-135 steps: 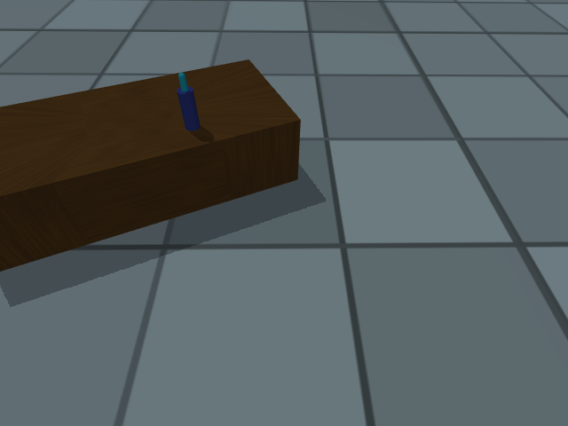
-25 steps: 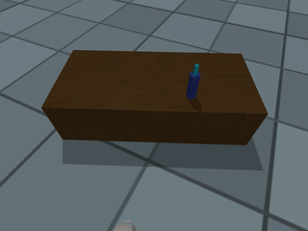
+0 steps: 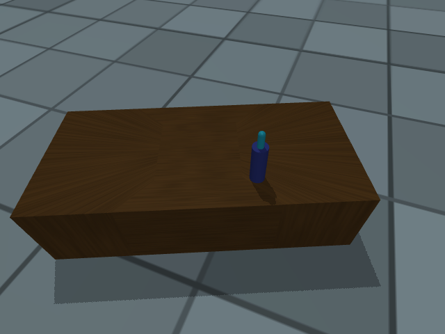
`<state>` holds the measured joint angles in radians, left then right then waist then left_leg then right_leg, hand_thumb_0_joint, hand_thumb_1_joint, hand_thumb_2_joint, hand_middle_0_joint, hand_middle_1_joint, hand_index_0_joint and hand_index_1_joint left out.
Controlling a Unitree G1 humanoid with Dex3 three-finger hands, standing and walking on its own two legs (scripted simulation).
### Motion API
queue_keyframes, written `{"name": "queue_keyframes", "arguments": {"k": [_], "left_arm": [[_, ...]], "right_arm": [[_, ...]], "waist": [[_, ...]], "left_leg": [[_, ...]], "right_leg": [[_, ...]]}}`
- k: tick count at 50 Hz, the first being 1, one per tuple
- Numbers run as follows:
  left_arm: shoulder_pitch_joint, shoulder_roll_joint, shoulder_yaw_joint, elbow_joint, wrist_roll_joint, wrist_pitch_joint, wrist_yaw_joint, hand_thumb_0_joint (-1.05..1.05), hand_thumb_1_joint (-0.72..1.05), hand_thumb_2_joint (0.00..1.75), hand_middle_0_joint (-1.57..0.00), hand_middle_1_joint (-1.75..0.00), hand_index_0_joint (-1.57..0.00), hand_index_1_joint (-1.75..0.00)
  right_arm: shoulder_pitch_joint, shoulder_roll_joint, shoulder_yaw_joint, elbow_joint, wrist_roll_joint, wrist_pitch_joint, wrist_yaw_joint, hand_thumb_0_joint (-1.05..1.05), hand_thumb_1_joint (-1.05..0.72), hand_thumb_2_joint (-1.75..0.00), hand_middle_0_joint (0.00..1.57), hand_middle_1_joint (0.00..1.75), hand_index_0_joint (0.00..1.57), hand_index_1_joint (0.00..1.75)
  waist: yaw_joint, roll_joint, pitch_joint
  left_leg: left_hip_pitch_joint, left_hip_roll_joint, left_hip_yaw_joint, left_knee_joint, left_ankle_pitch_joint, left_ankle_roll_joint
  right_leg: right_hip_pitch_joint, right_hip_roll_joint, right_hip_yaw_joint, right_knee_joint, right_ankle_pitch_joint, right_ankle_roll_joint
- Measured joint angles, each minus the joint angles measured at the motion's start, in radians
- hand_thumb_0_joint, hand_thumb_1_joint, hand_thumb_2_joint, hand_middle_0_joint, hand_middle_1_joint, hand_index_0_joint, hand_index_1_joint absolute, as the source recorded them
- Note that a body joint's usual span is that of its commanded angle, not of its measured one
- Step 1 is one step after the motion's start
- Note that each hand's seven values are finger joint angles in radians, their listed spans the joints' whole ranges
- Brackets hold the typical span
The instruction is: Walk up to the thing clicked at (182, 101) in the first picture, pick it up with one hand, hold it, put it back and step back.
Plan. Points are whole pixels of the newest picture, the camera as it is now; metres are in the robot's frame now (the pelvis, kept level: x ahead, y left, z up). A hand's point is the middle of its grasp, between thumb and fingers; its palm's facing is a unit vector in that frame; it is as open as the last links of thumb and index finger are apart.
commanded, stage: walk up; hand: right
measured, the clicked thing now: (259, 156) +0.79 -0.13 -0.27
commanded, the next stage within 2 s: none
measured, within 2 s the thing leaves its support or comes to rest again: neither
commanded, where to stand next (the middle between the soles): +0.33 +0.01 m, yaw +1 degrees
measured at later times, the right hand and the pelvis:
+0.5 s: hand (353, 283) +0.26 -0.26 -0.11, palm faces -0.07 +0.91 -0.41, open 7.4 cm; pelvis +0.16 +0.01 +0.00, yaw +2 degrees
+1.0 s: hand (345, 270) +0.31 -0.27 -0.17, palm faces -0.04 +0.94 -0.33, open 7.4 cm; pelvis +0.23 -0.02 -0.01, yaw +1 degrees
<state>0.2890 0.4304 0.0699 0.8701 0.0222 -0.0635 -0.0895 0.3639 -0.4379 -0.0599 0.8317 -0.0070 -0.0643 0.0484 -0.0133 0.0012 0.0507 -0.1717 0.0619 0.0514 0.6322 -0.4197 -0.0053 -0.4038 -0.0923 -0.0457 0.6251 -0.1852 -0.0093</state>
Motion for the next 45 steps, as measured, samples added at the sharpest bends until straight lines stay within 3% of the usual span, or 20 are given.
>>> {"name": "queue_keyframes", "arguments": {"k": [2, 4, 6, 12, 16, 21, 23, 25, 28, 33, 37, 40, 42, 45], "left_arm": [[-0.011, -0.008, 0.003, -0.01, 0.003, -0.02, 0.012, 0.01, 0.9, 0.9, -0.2, -0.3, -0.21, -0.3], [-0.013, -0.019, -0.005, -0.023, -0.007, -0.029, 0.021, 0.0, 0.9, 0.9, -0.2, -0.3, -0.21, -0.3], [-0.007, -0.035, -0.016, -0.028, -0.015, -0.03, 0.028, 0.0, 0.9, 0.9, -0.2, -0.3, -0.21, -0.3], [0.04, -0.038, -0.028, -0.031, -0.012, -0.023, 0.034, 0.0, 0.9, 0.9, -0.2, -0.3, -0.21, -0.3], [0.068, -0.021, -0.028, -0.033, -0.009, -0.017, 0.032, 0.0, 0.9, 0.9, -0.2, -0.3, -0.21, -0.3], [0.094, 0.003, -0.031, -0.024, -0.008, 0.002, 0.031, 0.01, 0.9, 0.9, -0.2, -0.3, -0.21, -0.3], [0.087, 0.001, -0.031, -0.007, -0.012, 0.015, 0.039, 0.01, 0.9, 0.9, -0.2, -0.3, -0.21, -0.3], [0.071, -0.001, -0.038, 0.011, -0.014, 0.028, 0.046, 0.01, 0.9, 0.9, -0.2, -0.3, -0.21, -0.3], [0.051, 0.007, -0.037, 0.018, -0.02, 0.027, 0.046, 0.01, 0.9, 0.9, -0.2, -0.3, -0.2, -0.3], [0.026, 0.008, -0.03, 0.018, -0.019, 0.026, 0.043, 0.01, 0.91, 0.9, -0.2, -0.3, -0.2, -0.3], [-0.012, -0.005, -0.028, 0.029, -0.022, 0.027, 0.057, 0.01, 0.91, 0.9, -0.2, -0.3, -0.2, -0.3], [-0.032, -0.007, -0.028, 0.039, -0.02, 0.013, 0.068, 0.0, 0.91, 0.9, -0.2, -0.3, -0.2, -0.3], [-0.058, -0.03, -0.03, 0.053, -0.016, 0.008, 0.077, 0.0, 0.91, 0.9, -0.2, -0.3, -0.2, -0.3], [-0.098, -0.059, -0.053, 0.06, -0.015, 0.016, 0.079, 0.0, 0.9, 0.9, -0.2, -0.3, -0.2, -0.3]], "right_arm": [[-0.003, -0.006, -0.005, 0.021, -0.001, 0.015, -0.01, 0.01, -0.9, -0.9, 0.21, 0.3, 0.2, 0.3], [-0.02, -0.007, 0.0, 0.045, 0.0, 0.027, -0.016, 0.01, -0.9, -0.9, 0.21, 0.3, 0.2, 0.3], [-0.036, -0.011, 0.002, 0.055, 0.006, 0.027, -0.015, 0.01, -0.9, -0.9, 0.21, 0.3, 0.2, 0.3], [-0.067, 0.005, 0.001, 0.045, -0.005, 0.024, 0.012, 0.01, -0.9, -0.9, 0.2, 0.3, 0.2, 0.3], [-0.082, 0.02, -0.002, 0.042, -0.011, 0.025, 0.023, 0.01, -0.9, -0.9, 0.2, 0.3, 0.2, 0.3], [-0.089, 0.025, -0.009, 0.039, -0.013, 0.004, 0.023, 0.01, -0.9, -0.9, 0.21, 0.3, 0.2, 0.3], [-0.1, 0.027, -0.011, 0.025, -0.016, -0.012, 0.014, 0.01, -0.9, -0.9, 0.21, 0.3, 0.2, 0.3], [-0.1, 0.033, -0.008, 0.008, -0.005, -0.021, 0.007, 0.01, -0.9, -0.9, 0.21, 0.3, 0.2, 0.3], [-0.087, 0.05, 0.006, -0.002, 0.004, -0.024, -0.002, 0.01, -0.9, -0.9, 0.21, 0.3, 0.2, 0.3], [-0.06, 0.049, 0.016, -0.002, -0.002, -0.016, -0.013, 0.01, -0.9, -0.9, 0.21, 0.3, 0.21, 0.3], [-0.067, 0.039, 0.019, 0.011, 0.0, 0.007, -0.024, 0.01, -0.9, -0.9, 0.21, 0.3, 0.21, 0.3], [-0.077, 0.037, 0.026, 0.025, 0.013, 0.032, -0.029, 0.01, -0.9, -0.9, 0.21, 0.3, 0.21, 0.3], [-0.108, 0.031, 0.027, 0.045, 0.021, 0.052, -0.037, 0.01, -0.9, -0.9, 0.21, 0.3, 0.2, 0.3], [-0.148, 0.035, 0.031, 0.076, 0.023, 0.072, -0.046, 0.01, -0.9, -0.9, 0.21, 0.3, 0.2, 0.3]], "waist": [[0.004, 0.035, 0.009], [0.018, 0.041, 0.017], [0.027, 0.055, 0.024], [0.044, 0.053, 0.023], [0.059, 0.034, 0.023], [0.062, -0.009, 0.011], [0.056, -0.037, 0.022], [0.039, -0.04, 0.03], [0.027, -0.064, 0.036], [0.016, -0.064, 0.041], [0.004, -0.038, 0.06], [0.006, -0.024, 0.061], [0.011, 0.017, 0.071], [0.018, 0.038, 0.077]], "left_leg": [[-0.066, 0.011, -0.043, 0.198, -0.038, 0.03], [-0.149, -0.025, -0.062, 0.379, -0.041, 0.035], [-0.216, -0.036, -0.059, 0.444, -0.004, 0.036], [-0.313, -0.003, -0.027, 0.253, 0.086, 0.015], [-0.303, 0.011, -0.019, 0.089, 0.161, 0.013], [-0.217, -0.015, 0.009, -0.038, 0.242, 0.026], [-0.211, -0.033, 0.032, 0.008, 0.212, 0.034], [-0.191, -0.032, 0.031, 0.014, 0.185, 0.04], [-0.13, -0.035, 0.039, -0.048, 0.187, 0.039], [-0.057, -0.03, 0.049, -0.111, 0.179, 0.032], [-0.053, -0.017, 0.044, -0.072, 0.138, 0.015], [-0.082, -0.005, 0.039, 0.033, 0.066, -0.005], [-0.118, 0.013, 0.005, 0.13, -0.006, 0.01], [-0.153, -0.019, -0.031, 0.208, -0.125, 0.025]], "right_leg": [[0.006, 0.022, -0.028, 0.055, -0.047, 0.005], [0.03, 0.021, -0.032, 0.056, -0.074, -0.001], [0.073, 0.026, -0.039, 0.013, -0.072, -0.006], [0.174, 0.042, -0.055, -0.096, -0.073, -0.017], [0.218, 0.049, -0.066, -0.1, -0.112, -0.009], [0.236, 0.021, -0.069, 0.005, -0.231, 0.009], [0.174, 0.005, -0.019, 0.178, -0.266, -0.015], [0.087, 0.037, 0.033, 0.363, -0.276, -0.026], [-0.012, 0.039, 0.061, 0.444, -0.219, -0.026], [-0.086, 0.002, 0.051, 0.303, -0.146, 0.003], [-0.065, 0.001, 0.027, 0.139, -0.055, 0.007], [0.014, 0.027, 0.017, -0.01, 0.028, 0.001], [0.008, 0.055, 0.008, 0.024, -0.016, 0.008], [-0.004, 0.053, 0.012, 0.053, -0.03, 0.002]]}}
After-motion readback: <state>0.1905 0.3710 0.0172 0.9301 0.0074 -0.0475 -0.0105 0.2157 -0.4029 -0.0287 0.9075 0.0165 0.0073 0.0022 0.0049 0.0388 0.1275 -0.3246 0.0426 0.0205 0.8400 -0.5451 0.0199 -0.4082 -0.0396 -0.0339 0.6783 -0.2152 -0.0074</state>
